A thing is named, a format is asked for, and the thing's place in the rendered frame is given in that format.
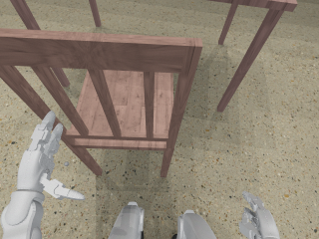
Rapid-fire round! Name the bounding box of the right robot thigh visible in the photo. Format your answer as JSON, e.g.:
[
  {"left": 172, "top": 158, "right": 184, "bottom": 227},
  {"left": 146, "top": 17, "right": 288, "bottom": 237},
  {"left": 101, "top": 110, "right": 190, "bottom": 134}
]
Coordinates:
[{"left": 177, "top": 213, "right": 217, "bottom": 239}]

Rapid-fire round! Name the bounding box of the robot right hand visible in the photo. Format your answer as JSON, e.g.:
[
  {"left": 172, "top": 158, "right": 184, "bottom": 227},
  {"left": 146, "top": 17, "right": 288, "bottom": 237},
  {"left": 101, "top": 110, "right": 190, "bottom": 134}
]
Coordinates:
[{"left": 238, "top": 190, "right": 280, "bottom": 239}]

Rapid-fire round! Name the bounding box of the robot thigh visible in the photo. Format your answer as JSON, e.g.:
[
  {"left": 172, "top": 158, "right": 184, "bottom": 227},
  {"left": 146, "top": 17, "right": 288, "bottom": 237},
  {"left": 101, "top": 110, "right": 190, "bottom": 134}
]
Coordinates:
[
  {"left": 108, "top": 205, "right": 145, "bottom": 239},
  {"left": 177, "top": 213, "right": 217, "bottom": 239}
]

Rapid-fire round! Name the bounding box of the left robot thigh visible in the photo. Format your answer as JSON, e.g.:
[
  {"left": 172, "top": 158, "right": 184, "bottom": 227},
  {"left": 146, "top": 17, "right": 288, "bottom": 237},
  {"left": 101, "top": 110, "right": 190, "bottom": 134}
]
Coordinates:
[{"left": 108, "top": 205, "right": 145, "bottom": 239}]

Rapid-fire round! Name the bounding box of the robot left forearm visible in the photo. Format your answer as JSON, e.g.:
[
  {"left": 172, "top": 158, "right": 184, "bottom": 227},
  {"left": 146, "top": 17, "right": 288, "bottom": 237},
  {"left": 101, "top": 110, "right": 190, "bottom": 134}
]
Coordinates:
[{"left": 0, "top": 189, "right": 45, "bottom": 239}]

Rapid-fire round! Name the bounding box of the robot left hand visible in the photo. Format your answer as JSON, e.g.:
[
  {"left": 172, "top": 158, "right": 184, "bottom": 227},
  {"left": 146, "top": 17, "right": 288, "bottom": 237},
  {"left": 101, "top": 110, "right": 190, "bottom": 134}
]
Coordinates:
[{"left": 17, "top": 111, "right": 86, "bottom": 201}]

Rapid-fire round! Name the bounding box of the chair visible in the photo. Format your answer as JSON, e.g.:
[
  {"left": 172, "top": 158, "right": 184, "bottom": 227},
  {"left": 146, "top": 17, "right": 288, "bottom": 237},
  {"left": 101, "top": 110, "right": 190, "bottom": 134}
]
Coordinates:
[{"left": 0, "top": 28, "right": 203, "bottom": 178}]

